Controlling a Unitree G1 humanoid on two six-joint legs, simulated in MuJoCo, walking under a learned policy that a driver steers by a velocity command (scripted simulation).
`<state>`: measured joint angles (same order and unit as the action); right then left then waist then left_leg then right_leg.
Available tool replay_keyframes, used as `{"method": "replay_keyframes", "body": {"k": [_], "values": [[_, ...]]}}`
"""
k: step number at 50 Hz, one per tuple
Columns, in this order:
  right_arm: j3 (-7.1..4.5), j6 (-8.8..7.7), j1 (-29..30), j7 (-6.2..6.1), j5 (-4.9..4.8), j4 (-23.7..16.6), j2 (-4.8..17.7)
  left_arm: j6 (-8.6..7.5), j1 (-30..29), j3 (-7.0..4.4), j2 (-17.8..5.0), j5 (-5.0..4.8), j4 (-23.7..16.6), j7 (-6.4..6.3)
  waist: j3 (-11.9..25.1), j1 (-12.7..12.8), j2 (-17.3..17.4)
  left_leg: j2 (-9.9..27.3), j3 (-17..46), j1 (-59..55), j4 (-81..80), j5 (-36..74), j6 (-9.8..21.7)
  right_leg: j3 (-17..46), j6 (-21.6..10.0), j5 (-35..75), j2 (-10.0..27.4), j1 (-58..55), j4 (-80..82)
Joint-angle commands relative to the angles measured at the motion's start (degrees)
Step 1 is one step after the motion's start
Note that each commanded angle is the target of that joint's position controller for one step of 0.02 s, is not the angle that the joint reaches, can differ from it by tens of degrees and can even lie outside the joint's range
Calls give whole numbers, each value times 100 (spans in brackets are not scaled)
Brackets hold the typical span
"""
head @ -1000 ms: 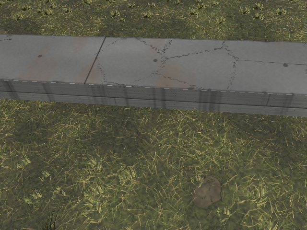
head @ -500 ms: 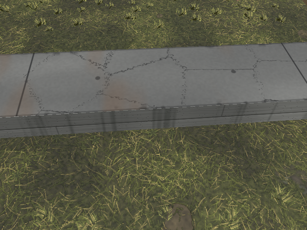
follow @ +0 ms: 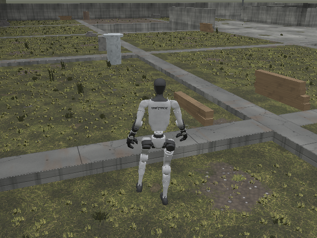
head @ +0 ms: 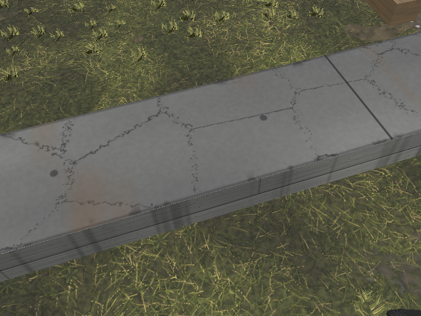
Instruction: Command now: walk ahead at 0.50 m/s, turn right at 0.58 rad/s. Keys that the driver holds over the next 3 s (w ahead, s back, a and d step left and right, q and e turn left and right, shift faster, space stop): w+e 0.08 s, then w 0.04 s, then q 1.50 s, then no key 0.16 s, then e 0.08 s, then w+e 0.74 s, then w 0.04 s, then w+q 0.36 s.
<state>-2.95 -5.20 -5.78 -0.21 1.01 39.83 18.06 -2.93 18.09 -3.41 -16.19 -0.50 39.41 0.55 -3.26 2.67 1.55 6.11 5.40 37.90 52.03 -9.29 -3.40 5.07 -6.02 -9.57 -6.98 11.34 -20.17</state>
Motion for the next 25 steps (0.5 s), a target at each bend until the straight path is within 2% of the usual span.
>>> {"method": "replay_keyframes", "body": {"k": [1, 3, 4, 6, 8, 9, 10, 11, 12, 13, 14, 15, 16, 17, 18, 20, 22, 25], "values": [[-27, -30, 321, 16, -6, -354, 234, -75, -155, -280, -1007, -46, -360, -104, 286, -28, -497, -321, -229, -665, -1237, 1136, -126, 909, -753, 921, 1087, 459, 679], [-12, -62, 681, 67, -76, -442, 249, -49, 46, -298, -1062, -68, -262, -119, 257, 126, -559, -487, -232, -921, -1772, 1477, -121, 1081, -663, 508, 1134, 443, 629], [82, 188, 448, 161, 227, -360, 117, 21, 322, -305, -1127, 176, -38, 22, 397, 86, -798, -443, -612, -1074, -1586, 1441, -61, 1017, -525, 812, 989, 260, 486], [61, 268, 514, 185, 186, -437, 257, 50, 440, -281, -944, 206, -34, 69, 340, 155, -777, -427, -544, -1108, -1748, 1072, 43, 1216, -461, 1150, 1127, -2, 193], [21, 201, 178, 178, 207, -358, 392, 41, 385, -265, -910, 226, 18, 9, 291, -10, -786, -454, -492, -1365, -2046, 619, 233, 1411, -291, 1790, 1382, -377, -150], [3, 137, -155, 144, 227, -239, 426, 35, 347, -259, -915, 214, 80, -42, 336, -173, -743, -518, -527, -1673, -2273, 445, 358, 1366, -183, 2375, 1366, -554, -512], [-27, 47, -667, 81, 279, -64, 477, 12, 337, -226, -848, 165, 142, -75, 528, -443, -555, -537, -545, -2287, -2720, 617, 508, 1119, -46, 2985, 1088, -662, -1288], [-63, -39, -1281, 25, 305, -21, 755, -17, 437, -142, -615, 133, 47, -85, 1234, -636, -91, 331, 267, -3330, -2578, 1492, 744, 789, 138, 2139, 779, -395, -2499], [-270, 26, -1493, -2, 238, 39, 1461, 11, 1412, -110, -372, -73, 63, -109, 1938, -306, 1405, 1691, 2417, -4740, -2641, 3250, 1806, 72, 453, -800, -130, 990, -4221], [-254, 124, -1539, 71, -46, 147, 1172, 67, 1308, -148, -745, 181, 233, -138, 1845, -336, 1078, 1744, 3238, -4639, -3026, 3611, 2033, 101, 488, -2336, -131, 1597, -4755], [-147, 157, -1171, 101, -138, 108, 720, 118, 875, -155, -773, 266, 270, -113, 1260, -239, 393, 1422, 2448, -4131, -3029, 3250, 1912, 138, 518, -2014, 230, 1720, -4931], [-51, 175, -930, 116, -118, 110, 399, 128, 467, -123, -724, 280, 245, -76, 976, -263, 150, 1099, 1888, -3779, -3089, 3339, 1737, 12, 549, -1753, 404, 1713, -4733], [-8, 181, -862, 108, -118, 175, 295, 161, 187, -99, -640, 286, 175, -44, 687, -241, 290, 802, 1395, -3476, -3191, 3695, 1587, -77, 575, -1612, 581, 1700, -4426], [-14, 186, -847, 97, -136, 281, 303, 212, 128, -77, -575, 318, 161, -30, 613, -158, 454, 549, 1097, -3236, -3226, 4027, 1482, -133, 629, -1455, 650, 1495, -4157], [-45, 192, -861, 105, -109, 339, 385, 255, 168, -52, -527, 303, 218, -30, 689, -123, 516, 399, 935, -3156, -3197, 4365, 1473, -233, 681, -1358, 600, 1308, -4075], [-117, 216, -973, 108, -96, 423, 552, 292, 182, -10, -487, 254, 256, -55, 879, -105, 497, 338, 850, -3215, -3168, 4587, 1562, -299, 777, -1339, 558, 1256, -3799], [-171, 286, -1109, 98, -84, 506, 646, 328, -6, 15, -468, 228, 245, -103, 907, -172, 503, 355, 947, -3205, -3205, 4139, 1655, -323, 827, -1370, 574, 1340, -3480], [-228, 438, -1245, 60, -63, 573, 681, 419, -395, 36, -478, 202, 191, -179, 822, -309, 550, 331, 1246, -2967, -3357, 2634, 1650, -291, 817, -1229, 612, 1348, -3121]]}}
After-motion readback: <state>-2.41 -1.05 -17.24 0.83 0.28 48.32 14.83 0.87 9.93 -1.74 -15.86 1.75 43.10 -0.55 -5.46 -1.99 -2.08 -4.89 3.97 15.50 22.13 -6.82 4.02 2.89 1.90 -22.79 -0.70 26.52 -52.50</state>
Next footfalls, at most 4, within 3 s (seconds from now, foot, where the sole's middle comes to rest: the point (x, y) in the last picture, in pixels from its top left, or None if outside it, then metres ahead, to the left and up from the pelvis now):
0.22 left None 0.30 0.13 -0.78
0.72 right None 0.31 -0.06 -0.78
1.22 left None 0.23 0.18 -0.78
1.72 right None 0.37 0.01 -0.78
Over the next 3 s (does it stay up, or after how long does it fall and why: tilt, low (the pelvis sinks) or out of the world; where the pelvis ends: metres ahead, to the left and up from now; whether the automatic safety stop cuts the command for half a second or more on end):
stays up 0.71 0.26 0.01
